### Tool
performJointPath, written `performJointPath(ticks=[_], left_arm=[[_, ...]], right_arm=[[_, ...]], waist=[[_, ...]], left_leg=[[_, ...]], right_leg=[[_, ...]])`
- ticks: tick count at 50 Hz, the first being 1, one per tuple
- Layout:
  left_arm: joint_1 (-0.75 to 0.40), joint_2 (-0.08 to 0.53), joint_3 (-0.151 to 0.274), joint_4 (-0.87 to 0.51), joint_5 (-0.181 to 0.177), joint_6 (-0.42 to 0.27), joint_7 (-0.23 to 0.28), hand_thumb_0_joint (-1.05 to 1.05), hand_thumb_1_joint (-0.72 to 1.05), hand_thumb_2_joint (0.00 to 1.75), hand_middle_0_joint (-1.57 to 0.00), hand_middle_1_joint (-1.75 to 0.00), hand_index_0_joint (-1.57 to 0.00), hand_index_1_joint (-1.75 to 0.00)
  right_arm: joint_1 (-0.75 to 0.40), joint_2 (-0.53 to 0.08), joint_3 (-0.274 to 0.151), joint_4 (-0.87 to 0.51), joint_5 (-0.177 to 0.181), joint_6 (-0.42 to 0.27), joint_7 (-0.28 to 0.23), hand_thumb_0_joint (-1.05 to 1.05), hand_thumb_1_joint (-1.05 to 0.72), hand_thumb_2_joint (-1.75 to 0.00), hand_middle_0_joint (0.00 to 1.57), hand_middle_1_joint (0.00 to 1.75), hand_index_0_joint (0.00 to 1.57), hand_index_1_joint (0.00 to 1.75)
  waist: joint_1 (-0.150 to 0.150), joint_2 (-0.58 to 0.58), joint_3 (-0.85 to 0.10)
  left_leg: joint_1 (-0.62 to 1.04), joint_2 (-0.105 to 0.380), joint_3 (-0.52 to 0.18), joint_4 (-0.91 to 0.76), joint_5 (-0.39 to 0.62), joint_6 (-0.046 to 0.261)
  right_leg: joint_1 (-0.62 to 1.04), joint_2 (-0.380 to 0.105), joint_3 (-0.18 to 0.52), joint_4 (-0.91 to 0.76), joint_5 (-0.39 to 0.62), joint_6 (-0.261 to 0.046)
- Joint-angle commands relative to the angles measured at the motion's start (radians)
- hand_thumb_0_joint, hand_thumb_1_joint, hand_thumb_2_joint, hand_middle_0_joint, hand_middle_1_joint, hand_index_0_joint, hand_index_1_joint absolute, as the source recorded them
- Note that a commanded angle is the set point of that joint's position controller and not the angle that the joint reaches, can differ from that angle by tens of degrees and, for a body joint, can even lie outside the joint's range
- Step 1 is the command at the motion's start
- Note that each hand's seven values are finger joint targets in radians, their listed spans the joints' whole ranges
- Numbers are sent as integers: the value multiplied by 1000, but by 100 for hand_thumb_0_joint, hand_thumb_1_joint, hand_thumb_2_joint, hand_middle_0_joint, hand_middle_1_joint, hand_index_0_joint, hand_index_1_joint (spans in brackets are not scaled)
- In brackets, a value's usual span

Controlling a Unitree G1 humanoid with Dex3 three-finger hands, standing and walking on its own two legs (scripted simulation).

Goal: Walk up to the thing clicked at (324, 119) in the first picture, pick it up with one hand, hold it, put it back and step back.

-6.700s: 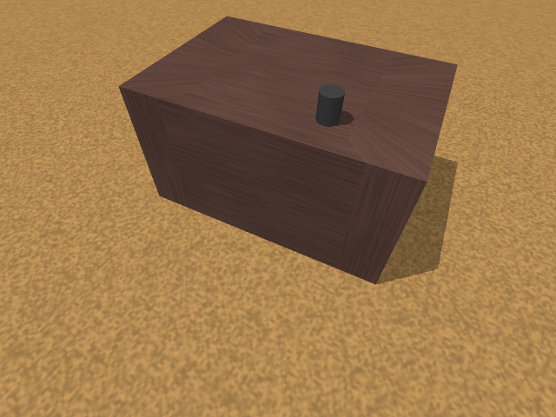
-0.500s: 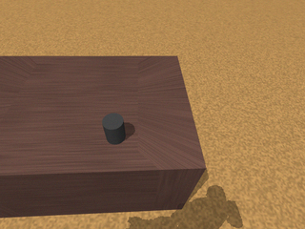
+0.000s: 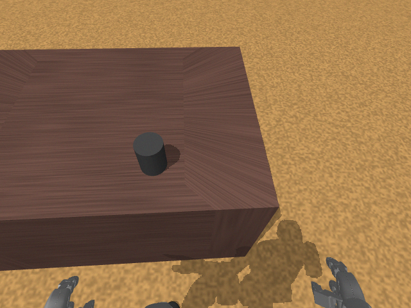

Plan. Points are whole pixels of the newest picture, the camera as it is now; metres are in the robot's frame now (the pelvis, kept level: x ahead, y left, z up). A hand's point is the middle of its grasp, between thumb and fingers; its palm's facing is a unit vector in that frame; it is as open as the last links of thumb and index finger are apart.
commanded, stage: go down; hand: left
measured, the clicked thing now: (151, 154) +0.51 +0.14 -0.12
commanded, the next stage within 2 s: rise first in 0.04 s
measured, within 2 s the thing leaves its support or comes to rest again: neither
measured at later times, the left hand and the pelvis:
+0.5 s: hand (82, 289) +0.17 +0.26 -0.14, palm faces +0.23 -0.90 -0.36, open 17.1 cm; pelvis +0.01 -0.01 -0.02, yaw +0 degrees
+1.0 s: hand (79, 287) +0.18 +0.26 -0.12, palm faces +0.29 -0.89 -0.35, open 17.4 cm; pelvis +0.01 -0.01 -0.02, yaw +0 degrees
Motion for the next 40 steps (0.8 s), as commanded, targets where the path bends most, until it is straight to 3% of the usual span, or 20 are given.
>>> performJointPath(ticks=[1, 3, 5, 6, 9, 10, 13, 14, 15, 18, 19, 26, 29, 30, 31, 36, 37, 38, 39, 40], left_arm=[[-45, 273, 127, -82, 36, 65, 1, 0, 24, 22, -7, -3, -5, -5], [63, 219, 133, -51, 59, 130, -31, 0, 11, 15, -8, -4, -8, -5], [-72, 259, 139, -200, 56, 178, -38, 0, -3, 19, -7, -11, -9, -10], [-68, 271, 232, -383, 8, 105, 7, 0, -11, 11, -8, -4, -12, -2], [9, 66, 123, -203, -4, 122, -9, 0, -35, 12, -8, -9, -8, -9], [-28, 205, 200, -270, 4, 97, 17, 0, -37, 4, -9, -6, -12, -3], [46, 146, 242, -341, -12, 74, 9, 0, -58, 8, -8, -8, -7, -9], [128, 178, 226, -287, 6, 69, 27, 0, -58, 0, -10, -11, -14, -7], [-2, 152, 248, -418, -15, 51, 18, 0, -61, 6, -7, -7, -7, -8], [21, 220, 241, -401, 12, 22, 49, 0, -61, 0, -10, -12, -14, -8], [-89, 134, 252, -461, -8, 16, 37, 0, -61, 7, -7, -7, -6, -9], [88, 219, 262, -471, 23, -14, 77, 0, -61, 0, -11, -11, -14, -8], [62, 125, 284, -459, 18, -7, 66, 0, -60, 8, -6, -7, -6, -9], [125, 200, 271, -436, 23, -17, 78, 0, -61, 0, -10, -11, -14, -7], [68, 125, 287, -486, 16, -14, 66, 0, -60, 8, -6, -6, -6, -8], [150, 210, 287, -429, 23, -36, 73, 0, -61, 0, -10, -11, -14, -7], [86, 123, 310, -517, 8, -45, 59, 0, -59, 8, -6, -6, -6, -7], [155, 215, 292, -454, 21, -45, 70, 0, -61, 0, -10, -11, -14, -7], [83, 136, 323, -551, 8, -56, 60, 0, -59, 7, -5, -6, -6, -7], [177, 176, 270, -418, 20, -48, 68, 0, -61, 0, -10, -11, -14, -8]], right_arm=[[69, -233, -120, -184, -12, -34, -26, 0, -16, -22, 5, 5, 5, 5], [187, -184, -132, -179, -27, -16, -1, 0, -7, -20, 5, 5, 5, 5], [22, -224, -139, -371, -22, -21, -3, 0, 6, -18, 5, 6, 5, 6], [148, -117, -104, -269, -17, -12, 7, 0, 14, -12, 5, 5, 5, 5], [40, -100, -77, -313, -19, -8, 20, 0, 23, -14, 5, 5, 5, 5], [66, -124, -92, -320, -17, -2, 16, 0, 31, -9, 5, 5, 5, 5], [81, -155, -143, -357, -32, 3, 22, 0, 39, -9, 5, 5, 5, 5], [127, -112, -101, -336, -25, 4, 19, 0, 41, -7, 5, 5, 5, 5], [46, -171, -140, -434, -38, -7, 14, 0, 43, -8, 5, 5, 5, 5], [38, -122, -108, -411, -31, -8, -6, 0, 44, -6, 5, 5, 5, 5], [22, -144, -139, -449, -48, -15, -9, 0, 46, -8, 5, 5, 5, 5], [145, -126, -123, -477, -51, -12, -41, 0, 43, -6, 5, 5, 5, 5], [163, -116, -143, -475, -70, -4, -39, 0, 51, -6, 5, 5, 5, 5], [182, -96, -102, -464, -56, -1, -40, 0, 47, -5, 5, 5, 5, 5], [166, -119, -152, -484, -69, 2, -38, 0, 52, -6, 5, 5, 5, 5], [183, -88, -94, -500, -51, 12, -33, 0, 47, -5, 5, 5, 5, 5], [170, -97, -141, -535, -67, 11, -29, 0, 54, -6, 5, 5, 5, 5], [181, -85, -86, -512, -53, 13, -32, 0, 47, -5, 5, 5, 5, 5], [153, -111, -152, -560, -70, 12, -31, 0, 54, -5, 5, 5, 5, 5], [166, -91, -91, -546, -54, 13, -33, 0, 49, -5, 5, 5, 5, 5]], waist=[[-10, 0, -346], [-3, -1, -340], [-1, -23, -428], [58, -20, -414], [-7, -25, -197], [39, -23, -251], [4, 21, -233], [46, -5, -248], [-3, 0, -273], [41, 13, -307], [-20, 18, -304], [16, 18, -400], [-21, 1, -300], [24, 16, -353], [-18, 2, -283], [27, 12, -298], [-7, -11, -267], [32, 11, -299], [-3, -9, -290], [21, -8, -287]], left_leg=[[130, -13, 0, 28, 150, -1], [121, -23, 6, 38, 188, 1], [171, -29, 7, 19, 214, 4], [220, -12, 12, -6, 247, -1], [8, -31, 20, 64, 111, 7], [67, -16, 24, 37, 96, 1], [-19, -23, 24, 76, 59, 4], [63, -13, 30, 39, 109, 0], [-6, -14, 13, 92, 91, 4], [81, -3, 11, 61, 118, -2], [7, -4, 2, 109, 91, 4], [124, -2, 13, 102, 196, 1], [18, -11, 11, 143, 160, 6], [94, -6, 18, 107, 199, 1], [4, -11, 11, 145, 157, 8], [58, -11, 25, 112, 175, 3], [-31, -14, 14, 161, 140, 8], [52, -14, 28, 120, 175, 3], [-25, -14, 14, 164, 148, 7], [47, -11, 25, 123, 155, 2]], right_leg=[[-85, 64, -32, 18, 226, -55], [-100, 67, -32, 27, 253, -55], [-61, 61, -31, 6, 272, -44], [-27, 49, -39, -11, 293, -37], [-225, 53, -29, 41, 173, -40], [-156, 48, -40, 28, 151, -41], [-217, 54, -30, 58, 117, -48], [-144, 46, -35, 26, 165, -42], [-211, 56, -29, 71, 146, -45], [-138, 45, -28, 59, 172, -44], [-219, 52, -24, 98, 146, -46], [-111, 45, -26, 92, 261, -36], [-213, 46, -24, 119, 232, -33], [-132, 42, -29, 94, 268, -33], [-230, 47, -24, 118, 232, -34], [-155, 36, -27, 96, 259, -31], [-229, 40, -25, 130, 227, -31], [-154, 31, -25, 103, 271, -29], [-228, 40, -25, 134, 237, -32], [-166, 35, -27, 104, 239, -30]])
